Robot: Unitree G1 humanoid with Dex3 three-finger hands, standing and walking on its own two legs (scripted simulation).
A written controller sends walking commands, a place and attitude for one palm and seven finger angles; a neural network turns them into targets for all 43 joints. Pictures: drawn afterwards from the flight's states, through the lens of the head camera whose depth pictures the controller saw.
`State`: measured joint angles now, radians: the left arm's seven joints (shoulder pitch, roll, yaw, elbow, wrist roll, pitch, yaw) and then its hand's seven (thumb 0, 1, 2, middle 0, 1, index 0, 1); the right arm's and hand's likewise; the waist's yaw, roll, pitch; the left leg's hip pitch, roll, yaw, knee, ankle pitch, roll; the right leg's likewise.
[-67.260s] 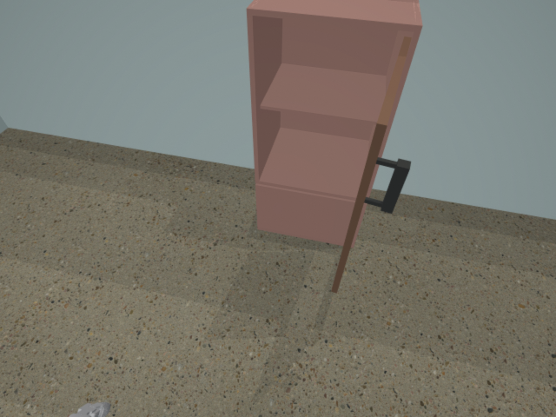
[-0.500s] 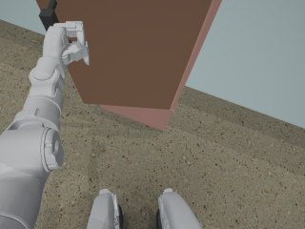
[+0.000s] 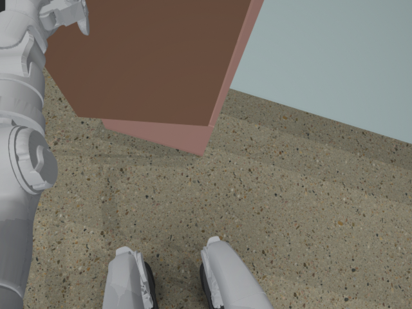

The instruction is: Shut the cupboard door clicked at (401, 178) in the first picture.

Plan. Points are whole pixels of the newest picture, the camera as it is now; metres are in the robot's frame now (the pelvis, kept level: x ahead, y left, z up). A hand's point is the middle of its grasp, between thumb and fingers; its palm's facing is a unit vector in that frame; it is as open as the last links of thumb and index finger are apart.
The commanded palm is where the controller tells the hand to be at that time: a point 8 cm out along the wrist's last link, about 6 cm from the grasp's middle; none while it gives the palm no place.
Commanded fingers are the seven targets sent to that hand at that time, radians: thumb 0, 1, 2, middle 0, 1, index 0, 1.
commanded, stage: push the door shut along its arc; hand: left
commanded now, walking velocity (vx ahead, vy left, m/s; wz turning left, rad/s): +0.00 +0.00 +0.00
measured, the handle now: out of the picture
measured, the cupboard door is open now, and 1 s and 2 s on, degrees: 14 9 9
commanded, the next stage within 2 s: pull the fist back off the door in 0.02 s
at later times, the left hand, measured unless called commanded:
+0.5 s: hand (85, 11) +0.59 +0.10 +0.12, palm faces +0.09 -1.00 -0.02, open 3.0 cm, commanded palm +0.55 +0.13 +0.12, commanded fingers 0.00 0.90 0.90 -1.30 -1.50 -1.30 -1.50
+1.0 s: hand (95, 56) +0.50 +0.09 +0.12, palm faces +0.07 -1.00 -0.03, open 3.1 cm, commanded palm +0.48 +0.13 +0.12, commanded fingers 0.00 0.90 0.90 -1.30 -1.50 -1.30 -1.50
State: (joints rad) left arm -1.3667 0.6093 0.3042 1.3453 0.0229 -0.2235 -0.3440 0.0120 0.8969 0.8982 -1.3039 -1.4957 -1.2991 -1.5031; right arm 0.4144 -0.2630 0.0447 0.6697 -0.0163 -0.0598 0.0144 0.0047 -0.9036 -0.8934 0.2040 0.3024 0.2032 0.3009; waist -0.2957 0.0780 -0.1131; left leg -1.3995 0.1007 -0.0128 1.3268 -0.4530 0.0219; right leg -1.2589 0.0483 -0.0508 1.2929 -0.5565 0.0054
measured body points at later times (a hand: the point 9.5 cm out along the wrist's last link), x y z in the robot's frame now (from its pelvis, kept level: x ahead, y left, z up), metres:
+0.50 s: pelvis +0.02 -0.01 +0.03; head +0.18 +0.01 +0.45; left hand +0.58 +0.15 +0.12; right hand -0.03 -0.24 -0.08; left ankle +0.07 +0.11 -0.60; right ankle +0.02 -0.13 -0.60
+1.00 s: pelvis +0.03 -0.02 +0.05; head +0.14 -0.02 +0.49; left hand +0.49 +0.14 +0.12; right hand +0.08 -0.28 -0.07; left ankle +0.07 +0.11 -0.60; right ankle +0.02 -0.13 -0.60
